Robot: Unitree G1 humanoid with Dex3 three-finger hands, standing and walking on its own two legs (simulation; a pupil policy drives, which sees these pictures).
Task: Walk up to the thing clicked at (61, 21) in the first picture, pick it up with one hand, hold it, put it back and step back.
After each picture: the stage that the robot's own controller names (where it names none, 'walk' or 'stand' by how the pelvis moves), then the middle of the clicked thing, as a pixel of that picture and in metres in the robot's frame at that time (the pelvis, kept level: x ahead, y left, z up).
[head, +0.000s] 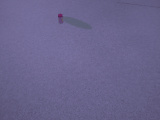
stand; (60, 18) +1.88 +0.32 -0.72
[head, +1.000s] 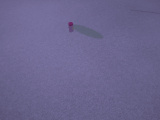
walk; (71, 26) +1.76 +0.28 -0.72
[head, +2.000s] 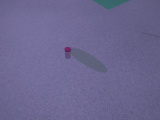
walk; (67, 52) +1.19 +0.23 -0.70
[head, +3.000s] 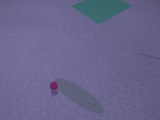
walk; (54, 88) +0.73 +0.23 -0.71
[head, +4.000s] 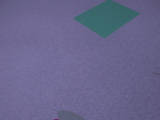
walk; out of the picture +0.43 +0.21 -0.70
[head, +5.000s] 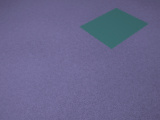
stand; out of the picture +0.33 +0.19 -0.72
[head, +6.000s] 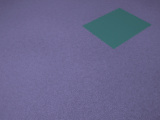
stand; out of the picture +0.33 +0.18 -0.73
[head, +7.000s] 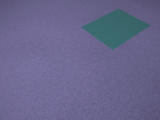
stand; out of the picture +0.33 +0.19 -0.73
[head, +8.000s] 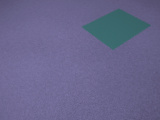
stand; out of the picture +0.33 +0.19 -0.73
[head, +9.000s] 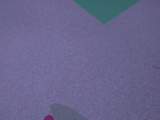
go down; out of the picture +0.34 +0.20 -0.67
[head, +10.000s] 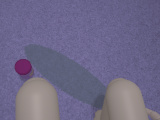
go down; (25, 69) +0.39 +0.25 -0.29
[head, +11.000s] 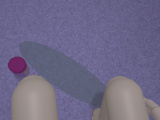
close in; (19, 67) +0.39 +0.26 -0.28
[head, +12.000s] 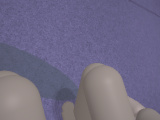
close in; out of the picture +0.36 +0.29 -0.21
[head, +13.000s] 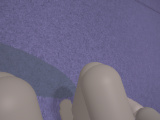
close; out of the picture +0.36 +0.30 -0.21
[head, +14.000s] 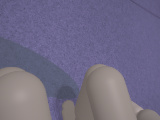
lift; out of the picture +0.33 +0.28 -0.21
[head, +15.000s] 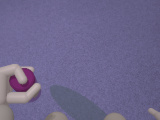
lift; (27, 86) +0.32 +0.19 +0.00
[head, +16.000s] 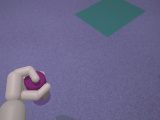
hold; (38, 89) +0.33 +0.17 +0.01
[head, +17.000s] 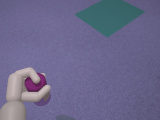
hold; (38, 90) +0.33 +0.17 +0.00
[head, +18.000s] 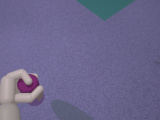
crouch; (32, 90) +0.34 +0.19 -0.05
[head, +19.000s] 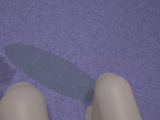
lower; out of the picture +0.44 +0.29 -0.11
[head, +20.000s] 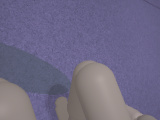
lower; out of the picture +0.39 +0.32 -0.22
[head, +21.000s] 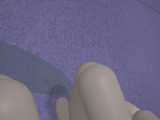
lower; out of the picture +0.38 +0.32 -0.22
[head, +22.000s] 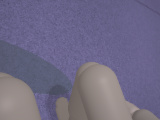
lower; out of the picture +0.38 +0.32 -0.22
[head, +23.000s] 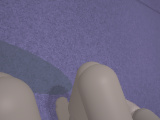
lower; out of the picture +0.37 +0.32 -0.22
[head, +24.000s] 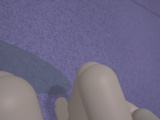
open; out of the picture +0.36 +0.31 -0.22
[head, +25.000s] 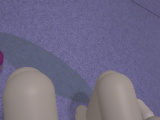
stand; out of the picture +0.38 +0.29 -0.24
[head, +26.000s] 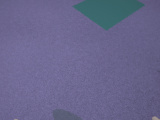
stand; out of the picture +0.35 +0.21 -0.62
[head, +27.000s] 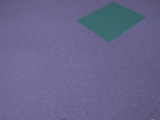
stand; out of the picture +0.36 +0.21 -0.66
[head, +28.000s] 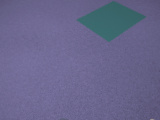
stand; out of the picture +0.35 +0.21 -0.67
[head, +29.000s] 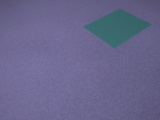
stand; out of the picture +0.38 +0.20 -0.72
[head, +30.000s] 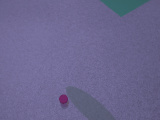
walk; (64, 100) +0.47 +0.17 -0.70
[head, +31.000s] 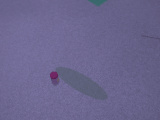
walk; (54, 77) +0.71 +0.27 -0.69
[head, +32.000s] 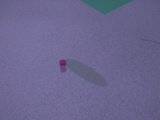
stand; (63, 65) +1.01 +0.23 -0.70
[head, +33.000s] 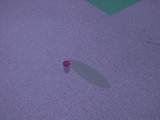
stand; (66, 66) +1.00 +0.19 -0.72
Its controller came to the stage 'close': yes
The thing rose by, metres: 0.70
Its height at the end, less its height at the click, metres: +0.00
